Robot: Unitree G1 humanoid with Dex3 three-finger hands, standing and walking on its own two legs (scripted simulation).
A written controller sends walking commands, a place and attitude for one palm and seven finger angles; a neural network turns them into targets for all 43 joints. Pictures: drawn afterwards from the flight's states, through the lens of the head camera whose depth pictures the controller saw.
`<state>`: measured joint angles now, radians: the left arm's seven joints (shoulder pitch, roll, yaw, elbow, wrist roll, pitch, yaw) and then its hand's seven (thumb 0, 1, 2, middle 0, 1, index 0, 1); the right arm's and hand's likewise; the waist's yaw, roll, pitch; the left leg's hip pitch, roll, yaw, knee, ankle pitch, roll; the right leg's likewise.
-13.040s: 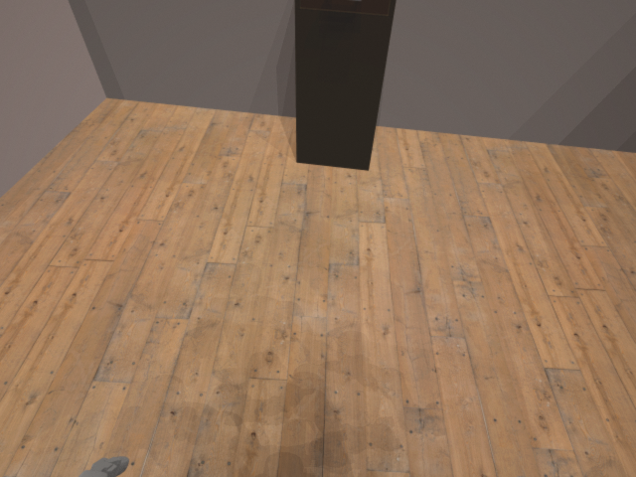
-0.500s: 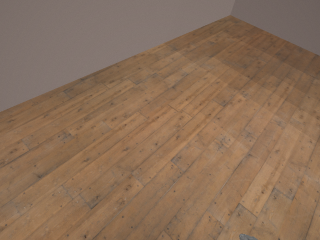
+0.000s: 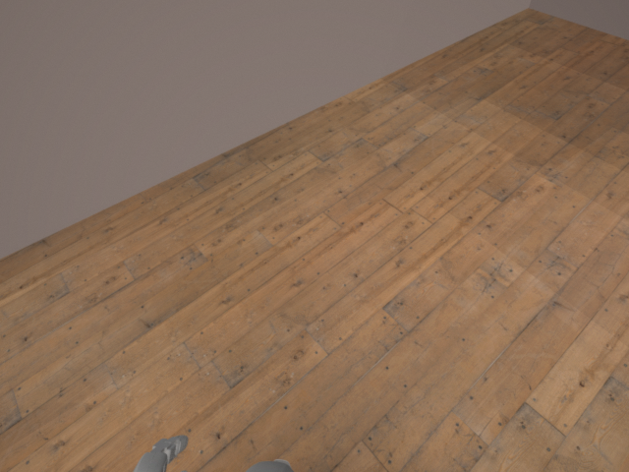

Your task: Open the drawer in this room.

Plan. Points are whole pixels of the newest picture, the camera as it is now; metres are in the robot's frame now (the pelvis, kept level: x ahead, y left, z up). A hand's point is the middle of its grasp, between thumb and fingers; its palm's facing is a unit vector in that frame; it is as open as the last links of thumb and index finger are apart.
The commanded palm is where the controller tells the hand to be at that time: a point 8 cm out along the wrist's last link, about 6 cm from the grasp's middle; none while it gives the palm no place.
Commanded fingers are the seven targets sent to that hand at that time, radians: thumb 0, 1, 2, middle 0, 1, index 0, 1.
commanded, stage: turn or walk to find it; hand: left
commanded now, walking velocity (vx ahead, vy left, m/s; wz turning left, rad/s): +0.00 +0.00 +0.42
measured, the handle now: out of the picture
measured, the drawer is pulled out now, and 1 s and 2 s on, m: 0.00 0.00 0.00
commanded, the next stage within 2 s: none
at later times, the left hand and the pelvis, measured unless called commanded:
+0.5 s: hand out of the picture -0.08 +0.23 -0.19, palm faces +0.30 -0.92 -0.25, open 7.4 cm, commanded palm none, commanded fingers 0.00 0.90 0.90 -0.20 -0.30 -0.20 -0.30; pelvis -0.04 +0.02 -0.01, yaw +14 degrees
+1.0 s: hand out of the picture -0.02 +0.22 -0.15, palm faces +0.40 -0.88 -0.28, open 7.4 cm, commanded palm none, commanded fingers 0.00 0.90 0.90 -0.20 -0.30 -0.20 -0.30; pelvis -0.05 -0.01 +0.00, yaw +25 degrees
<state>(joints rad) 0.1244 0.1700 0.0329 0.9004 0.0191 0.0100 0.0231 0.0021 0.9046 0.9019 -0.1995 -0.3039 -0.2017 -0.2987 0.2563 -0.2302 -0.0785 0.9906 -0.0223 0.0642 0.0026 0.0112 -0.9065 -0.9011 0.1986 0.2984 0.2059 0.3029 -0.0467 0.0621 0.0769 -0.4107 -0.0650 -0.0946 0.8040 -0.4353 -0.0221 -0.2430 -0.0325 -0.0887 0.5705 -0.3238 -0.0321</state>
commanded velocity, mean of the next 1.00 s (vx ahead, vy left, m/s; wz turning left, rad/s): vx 0.00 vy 0.00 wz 0.42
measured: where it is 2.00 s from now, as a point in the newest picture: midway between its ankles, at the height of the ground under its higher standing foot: outside the picture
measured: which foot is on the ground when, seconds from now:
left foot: up 0.00-0.44, down 0.46-1.00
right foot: down 0.00-0.46, up 0.48-0.98, down 1.00-1.00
